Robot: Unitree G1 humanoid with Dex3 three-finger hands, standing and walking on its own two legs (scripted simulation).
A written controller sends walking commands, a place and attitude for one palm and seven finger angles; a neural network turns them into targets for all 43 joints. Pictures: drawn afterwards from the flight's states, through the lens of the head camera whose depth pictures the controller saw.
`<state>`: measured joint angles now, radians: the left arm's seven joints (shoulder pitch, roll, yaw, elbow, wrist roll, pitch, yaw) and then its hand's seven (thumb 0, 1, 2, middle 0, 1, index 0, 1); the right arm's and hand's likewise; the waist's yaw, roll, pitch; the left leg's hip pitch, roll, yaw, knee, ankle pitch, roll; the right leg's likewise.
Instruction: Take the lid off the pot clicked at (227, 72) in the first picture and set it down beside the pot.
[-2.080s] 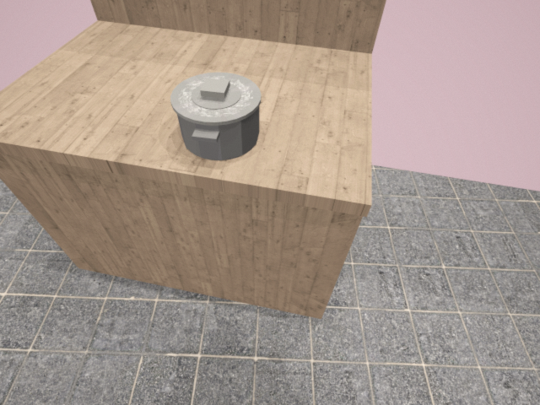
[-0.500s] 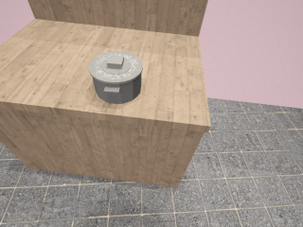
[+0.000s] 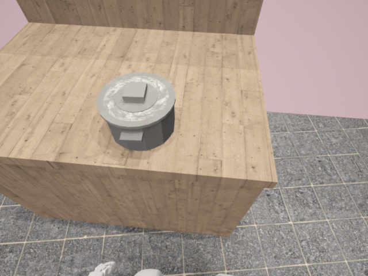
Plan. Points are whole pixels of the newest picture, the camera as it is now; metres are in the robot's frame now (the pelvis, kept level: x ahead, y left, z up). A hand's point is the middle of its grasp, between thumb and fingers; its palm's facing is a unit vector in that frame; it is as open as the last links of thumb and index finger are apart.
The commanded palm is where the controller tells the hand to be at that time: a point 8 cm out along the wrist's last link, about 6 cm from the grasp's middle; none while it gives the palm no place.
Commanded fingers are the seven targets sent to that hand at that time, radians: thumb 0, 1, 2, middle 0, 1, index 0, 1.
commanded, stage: come to a stop and stand still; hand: left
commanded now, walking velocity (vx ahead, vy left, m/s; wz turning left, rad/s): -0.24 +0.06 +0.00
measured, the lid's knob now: (135, 91) +0.51 +0.14 +0.09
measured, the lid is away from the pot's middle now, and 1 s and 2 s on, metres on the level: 0.00 0.00 0.00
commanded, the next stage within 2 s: look again from close up in 1.80 s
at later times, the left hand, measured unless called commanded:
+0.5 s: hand out of the picture -0.02 +0.28 -0.17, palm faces +0.00 -0.98 -0.20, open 7.4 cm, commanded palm none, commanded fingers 0.00 0.90 0.90 -0.20 -0.30 -0.20 -0.30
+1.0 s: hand out of the picture -0.03 +0.17 -0.17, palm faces -0.01 -0.99 -0.16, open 7.3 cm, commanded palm none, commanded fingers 0.00 0.90 0.90 -0.20 -0.30 -0.20 -0.30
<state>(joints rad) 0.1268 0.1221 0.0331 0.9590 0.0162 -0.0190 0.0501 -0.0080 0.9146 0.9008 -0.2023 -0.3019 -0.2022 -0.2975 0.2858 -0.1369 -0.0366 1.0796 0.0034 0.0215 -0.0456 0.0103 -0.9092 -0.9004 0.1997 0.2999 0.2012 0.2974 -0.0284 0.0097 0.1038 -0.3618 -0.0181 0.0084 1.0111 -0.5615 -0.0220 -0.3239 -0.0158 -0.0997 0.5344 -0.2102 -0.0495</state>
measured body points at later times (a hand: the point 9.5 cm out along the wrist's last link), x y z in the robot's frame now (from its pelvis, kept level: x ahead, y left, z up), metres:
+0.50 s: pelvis -0.02 +0.07 +0.01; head +0.00 +0.12 +0.46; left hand -0.02 +0.33 -0.16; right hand +0.01 -0.17 -0.12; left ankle +0.02 +0.16 -0.73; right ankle -0.09 -0.08 -0.65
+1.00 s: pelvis -0.02 +0.02 +0.01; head -0.03 +0.01 +0.46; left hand -0.03 +0.22 -0.16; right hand -0.07 -0.19 -0.16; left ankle +0.02 +0.16 -0.73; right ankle -0.10 -0.07 -0.73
